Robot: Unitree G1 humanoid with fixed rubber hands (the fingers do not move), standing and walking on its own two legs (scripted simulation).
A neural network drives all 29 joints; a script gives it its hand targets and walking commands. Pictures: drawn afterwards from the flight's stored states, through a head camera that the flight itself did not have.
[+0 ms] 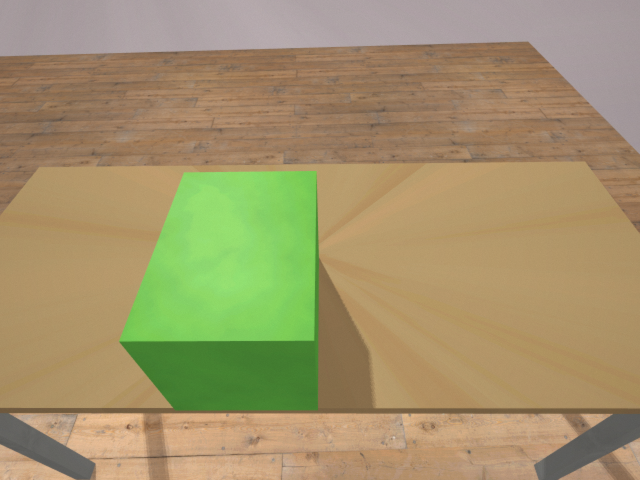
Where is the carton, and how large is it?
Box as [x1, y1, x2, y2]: [119, 171, 318, 409]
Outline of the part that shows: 316,171 184,172 119,340 174,409 317,409 318,243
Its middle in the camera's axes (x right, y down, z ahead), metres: -0.11 +0.08 +0.60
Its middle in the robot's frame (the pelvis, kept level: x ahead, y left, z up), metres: +0.41 +0.12 -0.02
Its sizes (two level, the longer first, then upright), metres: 0.296 0.213 0.214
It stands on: a table, 0.65 m high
